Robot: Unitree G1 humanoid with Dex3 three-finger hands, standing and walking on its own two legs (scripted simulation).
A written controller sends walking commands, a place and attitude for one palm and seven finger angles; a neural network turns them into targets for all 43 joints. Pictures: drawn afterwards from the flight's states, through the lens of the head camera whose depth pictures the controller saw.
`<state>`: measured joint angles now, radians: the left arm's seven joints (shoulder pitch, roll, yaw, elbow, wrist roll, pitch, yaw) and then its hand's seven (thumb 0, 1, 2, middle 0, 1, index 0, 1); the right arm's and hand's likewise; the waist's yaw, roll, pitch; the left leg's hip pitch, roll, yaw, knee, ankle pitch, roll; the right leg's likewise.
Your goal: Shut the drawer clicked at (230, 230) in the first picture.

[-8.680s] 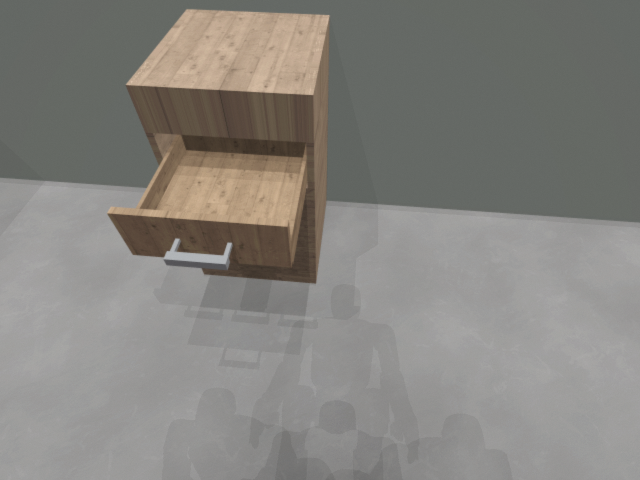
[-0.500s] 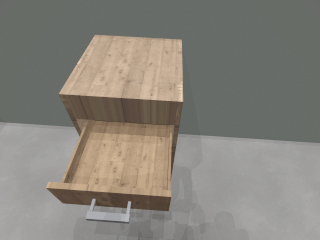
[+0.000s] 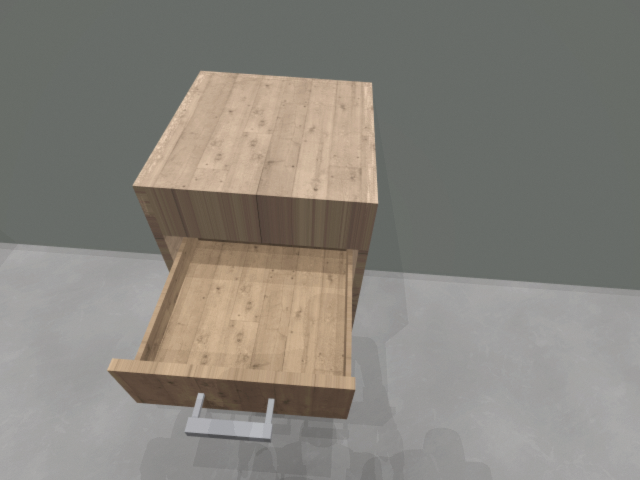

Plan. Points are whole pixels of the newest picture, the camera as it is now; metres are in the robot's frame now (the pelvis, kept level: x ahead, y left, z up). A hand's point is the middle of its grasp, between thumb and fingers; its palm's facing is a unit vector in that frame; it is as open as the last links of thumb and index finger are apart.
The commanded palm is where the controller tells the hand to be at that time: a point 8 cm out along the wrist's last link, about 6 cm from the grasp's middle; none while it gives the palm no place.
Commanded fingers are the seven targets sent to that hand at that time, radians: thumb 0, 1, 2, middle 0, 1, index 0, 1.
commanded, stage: look again from close up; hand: left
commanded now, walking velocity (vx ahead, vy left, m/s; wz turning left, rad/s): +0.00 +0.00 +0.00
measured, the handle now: (232, 416) +0.25 +0.16 -0.20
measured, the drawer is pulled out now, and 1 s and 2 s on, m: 0.28 0.28 0.28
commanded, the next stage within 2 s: shuffle to correct the standing spot in 0.36 s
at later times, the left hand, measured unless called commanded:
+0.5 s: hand out of the picture -0.03 +0.16 -0.18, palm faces +0.03 -0.99 -0.16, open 7.4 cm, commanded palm none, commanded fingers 0.00 0.90 0.90 -0.20 -0.30 -0.20 -0.30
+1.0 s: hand out of the picture -0.01 +0.13 -0.18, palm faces -0.02 -0.97 -0.24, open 7.4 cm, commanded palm none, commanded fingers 0.00 0.90 0.90 -0.20 -0.30 -0.20 -0.30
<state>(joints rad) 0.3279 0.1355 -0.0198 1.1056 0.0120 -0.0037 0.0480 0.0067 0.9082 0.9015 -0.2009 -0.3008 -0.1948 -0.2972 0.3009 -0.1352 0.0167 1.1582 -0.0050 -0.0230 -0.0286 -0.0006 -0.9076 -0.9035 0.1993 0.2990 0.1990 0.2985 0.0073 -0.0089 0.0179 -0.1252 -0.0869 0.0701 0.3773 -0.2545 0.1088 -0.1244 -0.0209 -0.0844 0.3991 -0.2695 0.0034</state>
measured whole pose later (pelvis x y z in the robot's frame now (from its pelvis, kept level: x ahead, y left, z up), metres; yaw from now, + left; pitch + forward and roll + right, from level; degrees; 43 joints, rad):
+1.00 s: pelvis -0.03 -0.05 -0.01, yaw -1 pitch +0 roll +1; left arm 0.28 0.17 0.00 1.07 0.02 0.01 0.04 0.01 0.91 0.90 -0.20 -0.30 -0.19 -0.30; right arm 0.25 -0.15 -0.02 1.15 -0.01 0.01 -0.02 0.00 -0.91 -0.90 0.20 0.30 0.20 0.30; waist -0.01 0.01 0.03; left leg -0.22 -0.02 0.08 0.49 -0.27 0.03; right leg -0.25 -0.01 -0.02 0.52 -0.27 -0.01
